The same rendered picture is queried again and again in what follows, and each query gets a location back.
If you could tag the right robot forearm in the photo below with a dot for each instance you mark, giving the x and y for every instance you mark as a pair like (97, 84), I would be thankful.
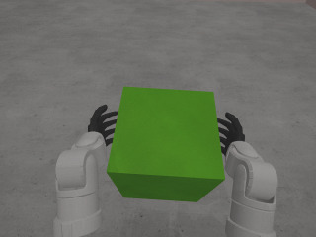
(254, 192)

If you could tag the left robot forearm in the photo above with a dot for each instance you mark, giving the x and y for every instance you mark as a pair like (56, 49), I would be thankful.
(77, 184)

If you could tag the robot left hand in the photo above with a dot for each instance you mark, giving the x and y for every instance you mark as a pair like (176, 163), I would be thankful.
(97, 125)

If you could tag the robot right hand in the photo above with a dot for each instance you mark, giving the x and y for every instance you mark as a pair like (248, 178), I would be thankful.
(235, 132)

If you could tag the carton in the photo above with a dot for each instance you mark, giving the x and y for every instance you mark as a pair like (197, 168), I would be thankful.
(166, 145)

